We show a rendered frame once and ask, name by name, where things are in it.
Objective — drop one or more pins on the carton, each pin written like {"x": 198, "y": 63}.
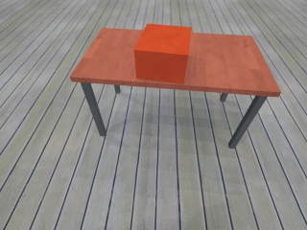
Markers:
{"x": 161, "y": 53}

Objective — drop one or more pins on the table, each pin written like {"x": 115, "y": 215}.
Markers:
{"x": 217, "y": 63}

